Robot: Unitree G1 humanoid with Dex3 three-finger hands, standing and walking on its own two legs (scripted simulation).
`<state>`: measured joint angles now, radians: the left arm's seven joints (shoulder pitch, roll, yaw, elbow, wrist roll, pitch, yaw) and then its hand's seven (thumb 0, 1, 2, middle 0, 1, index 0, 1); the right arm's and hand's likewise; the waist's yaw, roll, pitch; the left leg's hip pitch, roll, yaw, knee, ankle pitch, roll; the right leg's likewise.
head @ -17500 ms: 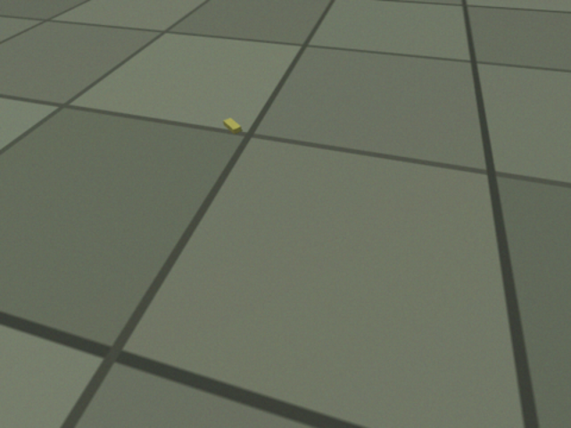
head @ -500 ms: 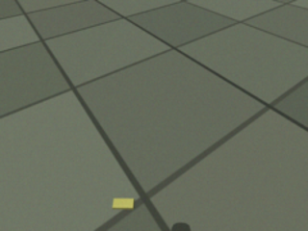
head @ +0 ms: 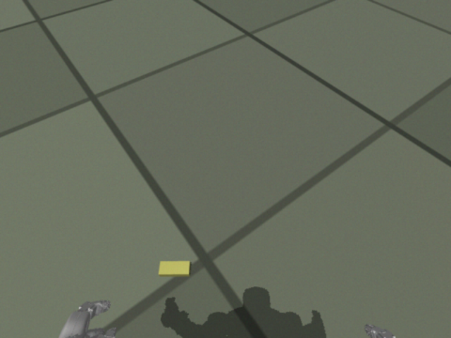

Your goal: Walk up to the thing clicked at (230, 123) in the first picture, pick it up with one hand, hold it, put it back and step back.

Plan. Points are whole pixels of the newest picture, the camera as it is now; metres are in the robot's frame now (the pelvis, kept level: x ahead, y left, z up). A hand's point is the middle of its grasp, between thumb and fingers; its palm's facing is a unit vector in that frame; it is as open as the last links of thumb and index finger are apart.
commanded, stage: rise first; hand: left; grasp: from above
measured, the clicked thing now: (174, 268) +0.46 +0.25 -0.75
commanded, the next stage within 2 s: none
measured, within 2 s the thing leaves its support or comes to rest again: neither
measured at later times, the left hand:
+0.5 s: hand out of the picture +0.15 +0.26 -0.20, palm faces -0.16 -0.88 -0.44, open 13.6 cm
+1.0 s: hand out of the picture +0.17 +0.29 -0.30, palm faces -0.37 -0.71 -0.61, open 13.7 cm
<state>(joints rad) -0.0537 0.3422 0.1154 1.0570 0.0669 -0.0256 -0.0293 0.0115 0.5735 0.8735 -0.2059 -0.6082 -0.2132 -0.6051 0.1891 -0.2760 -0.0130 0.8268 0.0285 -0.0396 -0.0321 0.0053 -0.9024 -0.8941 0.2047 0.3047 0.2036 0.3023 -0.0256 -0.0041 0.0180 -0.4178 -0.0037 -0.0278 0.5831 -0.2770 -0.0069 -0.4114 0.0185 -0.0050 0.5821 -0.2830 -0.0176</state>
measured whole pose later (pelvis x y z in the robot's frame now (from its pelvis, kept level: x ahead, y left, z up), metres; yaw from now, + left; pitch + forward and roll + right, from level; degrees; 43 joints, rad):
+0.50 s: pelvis +0.01 +0.02 -0.07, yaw -1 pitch +17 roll -2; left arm 0.23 0.32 0.11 0.49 0.22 0.21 0.01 0.00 -0.45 0.90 -0.20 -0.94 -0.20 -0.95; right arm 0.20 -0.24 -0.03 0.57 0.02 -0.11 -0.03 0.01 -0.92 -0.90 0.21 0.30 0.20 0.30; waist -0.02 0.01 -0.11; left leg -0.85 -0.01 -0.03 1.08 -0.52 0.01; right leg -0.83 0.02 -0.01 1.05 -0.51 0.00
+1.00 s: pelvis -0.02 +0.01 -0.16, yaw -1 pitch +27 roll -2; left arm 0.09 0.42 0.11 0.55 0.44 0.08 0.03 0.00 -0.49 0.88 -0.22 -0.93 -0.22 -0.94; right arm 0.14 -0.27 -0.03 0.53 0.00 -0.19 0.00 0.01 -0.95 -0.91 0.21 0.30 0.21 0.30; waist -0.04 0.01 -0.17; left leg -1.35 -0.01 -0.03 1.53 -0.64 0.01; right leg -1.33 0.02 -0.03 1.50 -0.64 0.00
